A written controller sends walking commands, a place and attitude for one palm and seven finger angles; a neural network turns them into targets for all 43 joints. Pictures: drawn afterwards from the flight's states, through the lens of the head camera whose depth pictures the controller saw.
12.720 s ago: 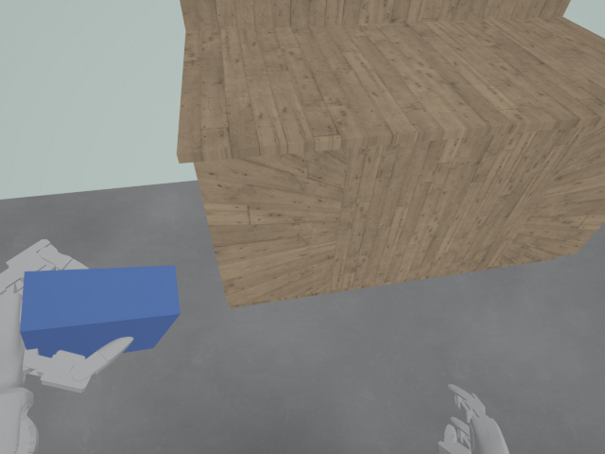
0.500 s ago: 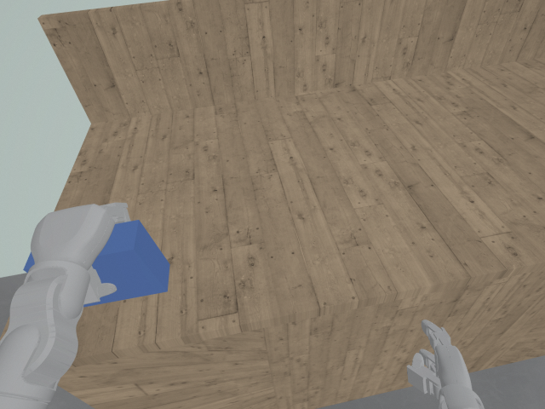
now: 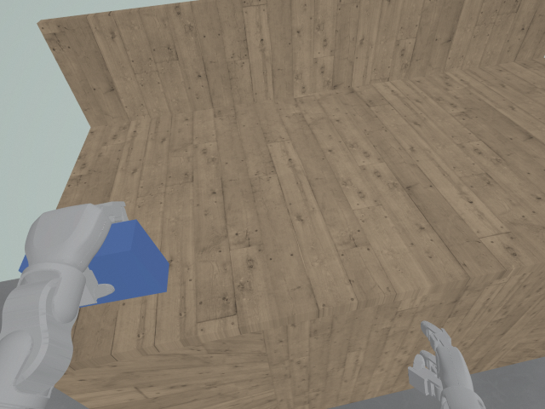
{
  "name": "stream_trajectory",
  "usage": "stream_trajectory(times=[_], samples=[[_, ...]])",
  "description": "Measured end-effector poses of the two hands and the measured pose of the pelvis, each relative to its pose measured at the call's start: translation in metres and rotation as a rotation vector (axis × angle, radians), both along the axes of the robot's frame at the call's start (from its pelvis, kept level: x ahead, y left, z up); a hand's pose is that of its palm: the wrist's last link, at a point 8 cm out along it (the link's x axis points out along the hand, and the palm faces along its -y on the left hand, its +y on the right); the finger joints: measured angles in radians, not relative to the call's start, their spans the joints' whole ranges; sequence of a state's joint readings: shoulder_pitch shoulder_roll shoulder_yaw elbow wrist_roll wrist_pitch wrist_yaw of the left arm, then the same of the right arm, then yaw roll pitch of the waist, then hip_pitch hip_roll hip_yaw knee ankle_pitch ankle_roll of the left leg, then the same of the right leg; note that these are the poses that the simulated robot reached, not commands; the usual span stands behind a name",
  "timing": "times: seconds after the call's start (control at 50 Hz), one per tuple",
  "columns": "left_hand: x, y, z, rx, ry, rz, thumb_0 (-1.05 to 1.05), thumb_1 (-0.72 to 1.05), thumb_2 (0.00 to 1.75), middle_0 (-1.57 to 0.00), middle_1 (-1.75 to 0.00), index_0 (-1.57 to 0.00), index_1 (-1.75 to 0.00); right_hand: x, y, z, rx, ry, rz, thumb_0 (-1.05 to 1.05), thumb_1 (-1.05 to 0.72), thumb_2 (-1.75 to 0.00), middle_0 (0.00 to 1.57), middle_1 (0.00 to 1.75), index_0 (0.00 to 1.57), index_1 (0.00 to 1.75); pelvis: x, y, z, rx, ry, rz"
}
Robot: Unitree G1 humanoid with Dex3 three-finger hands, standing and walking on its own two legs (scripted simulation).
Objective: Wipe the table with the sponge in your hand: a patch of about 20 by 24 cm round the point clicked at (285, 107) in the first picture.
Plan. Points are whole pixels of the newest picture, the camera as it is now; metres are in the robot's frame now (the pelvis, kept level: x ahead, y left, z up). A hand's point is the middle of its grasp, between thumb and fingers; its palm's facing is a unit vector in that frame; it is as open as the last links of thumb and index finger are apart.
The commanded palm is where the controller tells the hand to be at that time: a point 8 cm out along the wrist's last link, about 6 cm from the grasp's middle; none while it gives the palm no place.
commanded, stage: lower the sponge onto the table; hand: left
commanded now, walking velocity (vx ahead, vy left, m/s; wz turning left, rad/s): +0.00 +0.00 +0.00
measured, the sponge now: (110, 273) +0.24 +0.29 +0.09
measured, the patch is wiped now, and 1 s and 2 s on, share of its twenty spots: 0.00 0.00 0.00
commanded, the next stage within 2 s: wipe forward along the first lane in 1.62 s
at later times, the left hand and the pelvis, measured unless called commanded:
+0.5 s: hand (110, 251) +0.25 +0.28 +0.13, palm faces +0.08 -0.06 -0.99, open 9.2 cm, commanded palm +0.22 +0.28 +0.20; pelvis +0.00 +0.00 +0.00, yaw +0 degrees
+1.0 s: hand (116, 264) +0.25 +0.27 +0.11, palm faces +0.05 -0.07 -1.00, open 9.2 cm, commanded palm +0.22 +0.27 +0.18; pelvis +0.00 +0.00 +0.00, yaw +0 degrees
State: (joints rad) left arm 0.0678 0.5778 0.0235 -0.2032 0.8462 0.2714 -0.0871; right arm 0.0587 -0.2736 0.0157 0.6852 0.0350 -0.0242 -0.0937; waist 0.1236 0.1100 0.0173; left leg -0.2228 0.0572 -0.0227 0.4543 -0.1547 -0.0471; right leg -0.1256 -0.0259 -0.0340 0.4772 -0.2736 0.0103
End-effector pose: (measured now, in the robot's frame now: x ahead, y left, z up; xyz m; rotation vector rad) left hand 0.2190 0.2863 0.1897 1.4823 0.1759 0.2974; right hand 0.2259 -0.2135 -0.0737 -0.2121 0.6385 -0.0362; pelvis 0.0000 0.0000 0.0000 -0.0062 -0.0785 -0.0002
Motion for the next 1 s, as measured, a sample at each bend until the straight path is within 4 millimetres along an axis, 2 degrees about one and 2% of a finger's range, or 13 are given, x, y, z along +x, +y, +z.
stream_trajectory(times=[0.2, 0.42, 0.7, 1.0], samples=[[0.007, 0.003, -0.005, -0.001, 0.029, 0.027, 0.0, -0.43, 1.06, -0.82, -1.41, -0.83, -1.41, 0.0, 0.0, 0.0, -0.007, 0.001, 0.001, 0.01, -0.9, -0.89, 0.2, 0.3, 0.14, 0.27, -0.003, -0.001, 0.0, 0.0, 0.0, 0.005], [0.013, -0.011, -0.002, 0.002, 0.008, -0.014, 0.0, -0.43, 1.06, -0.82, -1.41, -0.83, -1.41, 0.0, 0.001, -0.001, 0.009, -0.003, -0.001, 0.01, -0.9, -0.89, 0.2, 0.3, 0.13, 0.27, -0.002, -0.001, 0.0, 0.003, 0.004, 0.0], [-0.003, -0.008, -0.018, -0.007, 0.052, 0.024, 0.0, -0.43, 1.06, -0.82, -1.41, -0.83, -1.41, 0.0, -0.003, -0.001, 0.006, -0.005, 0.014, 0.01, -0.9, -0.89, 0.2, 0.3, 0.15, 0.28, 0.0, -0.005, -0.001, 0.002, 0.0, 0.002], [0.006, -0.017, -0.023, -0.003, 0.036, -0.015, 0.0, -0.43, 1.06, -0.82, -1.41, -0.83, -1.41, 0.0, -0.002, -0.001, 0.018, -0.006, 0.0, 0.01, -0.9, -0.89, 0.2, 0.3, 0.15, 0.27, 0.001, -0.004, 0.0, 0.002, 0.004, -0.003]])
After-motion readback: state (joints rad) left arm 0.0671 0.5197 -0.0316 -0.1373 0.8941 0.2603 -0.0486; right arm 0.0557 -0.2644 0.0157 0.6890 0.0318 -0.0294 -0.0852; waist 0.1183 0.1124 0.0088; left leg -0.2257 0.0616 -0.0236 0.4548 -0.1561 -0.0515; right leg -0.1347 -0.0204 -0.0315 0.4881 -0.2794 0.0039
